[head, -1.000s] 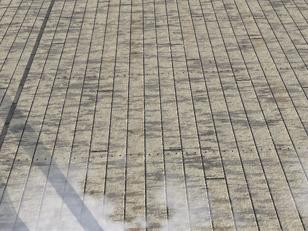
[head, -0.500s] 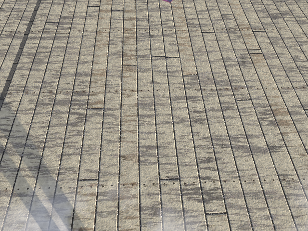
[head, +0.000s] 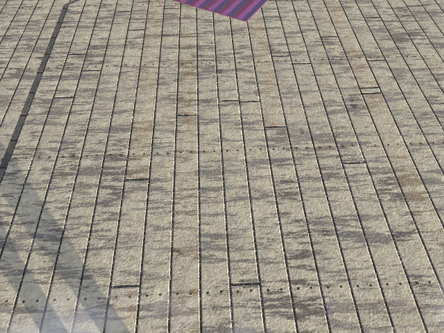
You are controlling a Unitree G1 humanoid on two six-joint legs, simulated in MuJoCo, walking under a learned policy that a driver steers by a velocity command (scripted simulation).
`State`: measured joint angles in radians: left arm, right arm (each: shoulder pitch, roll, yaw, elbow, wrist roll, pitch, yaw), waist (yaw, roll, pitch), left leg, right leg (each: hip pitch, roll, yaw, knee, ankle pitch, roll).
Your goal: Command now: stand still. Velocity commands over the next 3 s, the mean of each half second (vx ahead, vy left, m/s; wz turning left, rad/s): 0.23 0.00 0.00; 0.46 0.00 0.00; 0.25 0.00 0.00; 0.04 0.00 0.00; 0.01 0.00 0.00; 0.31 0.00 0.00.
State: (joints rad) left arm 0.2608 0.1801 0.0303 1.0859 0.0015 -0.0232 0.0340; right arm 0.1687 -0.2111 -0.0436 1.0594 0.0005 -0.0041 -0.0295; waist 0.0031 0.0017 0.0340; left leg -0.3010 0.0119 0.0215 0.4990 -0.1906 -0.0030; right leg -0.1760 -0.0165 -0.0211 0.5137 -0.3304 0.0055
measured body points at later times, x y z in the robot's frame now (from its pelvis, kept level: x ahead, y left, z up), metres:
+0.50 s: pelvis +0.12 +0.04 +0.01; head +0.12 +0.05 +0.46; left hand +0.19 +0.30 -0.13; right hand +0.09 -0.21 -0.14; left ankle +0.07 +0.12 -0.74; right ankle +0.09 -0.11 -0.64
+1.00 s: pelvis +0.39 -0.03 +0.00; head +0.41 -0.04 +0.45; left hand +0.46 +0.23 -0.13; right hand +0.45 -0.30 -0.14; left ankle +0.33 +0.12 -0.64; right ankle +0.44 -0.11 -0.74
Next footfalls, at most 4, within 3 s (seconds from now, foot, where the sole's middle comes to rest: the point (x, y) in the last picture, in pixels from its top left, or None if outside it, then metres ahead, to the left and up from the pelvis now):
0.82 right None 0.48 -0.11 -0.77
1.32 left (201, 259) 0.74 0.11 -0.77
1.62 right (276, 280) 0.66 -0.13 -0.77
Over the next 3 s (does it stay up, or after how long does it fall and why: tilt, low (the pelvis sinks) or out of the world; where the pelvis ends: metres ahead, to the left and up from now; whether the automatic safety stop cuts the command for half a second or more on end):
stays up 0.81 0.03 0.01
